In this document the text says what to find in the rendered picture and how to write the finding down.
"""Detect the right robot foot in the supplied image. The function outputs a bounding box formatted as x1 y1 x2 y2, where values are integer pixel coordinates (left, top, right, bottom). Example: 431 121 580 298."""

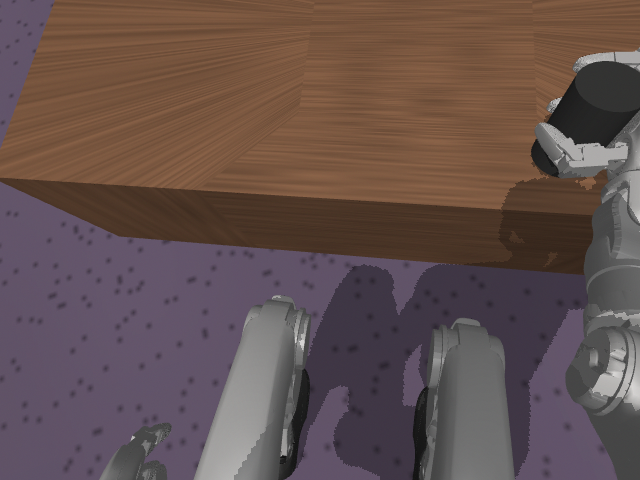
412 387 429 480

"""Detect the left robot hand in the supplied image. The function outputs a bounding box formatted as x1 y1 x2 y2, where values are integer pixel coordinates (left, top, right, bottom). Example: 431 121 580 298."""
99 423 172 480

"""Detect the left robot foot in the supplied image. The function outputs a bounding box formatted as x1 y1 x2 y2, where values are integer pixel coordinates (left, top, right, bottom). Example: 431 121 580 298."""
278 368 310 480

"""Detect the right robot arm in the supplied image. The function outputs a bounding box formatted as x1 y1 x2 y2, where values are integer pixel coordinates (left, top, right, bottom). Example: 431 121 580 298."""
565 170 640 480

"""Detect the can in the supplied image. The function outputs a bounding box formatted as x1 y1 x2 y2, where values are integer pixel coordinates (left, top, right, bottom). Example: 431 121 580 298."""
531 61 640 178

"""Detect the right robot hand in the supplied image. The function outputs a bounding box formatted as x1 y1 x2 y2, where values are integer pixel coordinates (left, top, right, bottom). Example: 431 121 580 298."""
534 47 640 182

